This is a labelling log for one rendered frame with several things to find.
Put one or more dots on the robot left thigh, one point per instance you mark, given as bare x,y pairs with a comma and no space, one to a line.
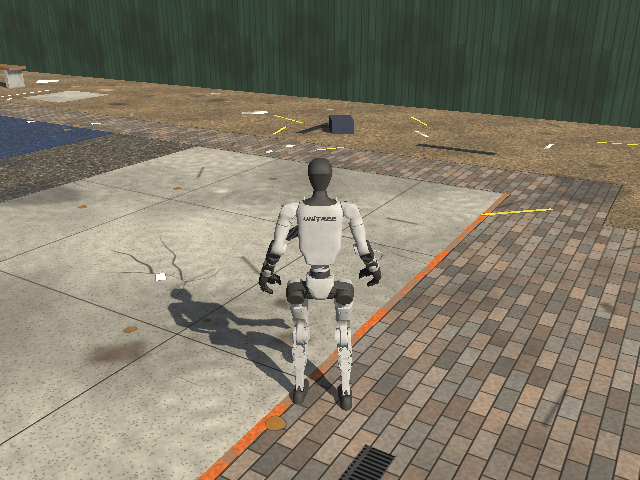
296,296

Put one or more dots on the robot right hand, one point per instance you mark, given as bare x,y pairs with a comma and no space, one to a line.
377,276

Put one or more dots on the right robot upper arm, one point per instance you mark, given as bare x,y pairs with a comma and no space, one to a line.
352,212

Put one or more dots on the robot left forearm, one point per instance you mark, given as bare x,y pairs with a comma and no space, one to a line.
270,262

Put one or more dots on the robot right forearm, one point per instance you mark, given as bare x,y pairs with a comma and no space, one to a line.
370,260

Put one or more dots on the robot left hand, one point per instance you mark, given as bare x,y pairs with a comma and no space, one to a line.
263,280

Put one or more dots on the left robot upper arm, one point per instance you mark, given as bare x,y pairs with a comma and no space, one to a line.
288,211

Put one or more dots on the robot right shin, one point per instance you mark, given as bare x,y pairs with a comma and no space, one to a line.
345,363

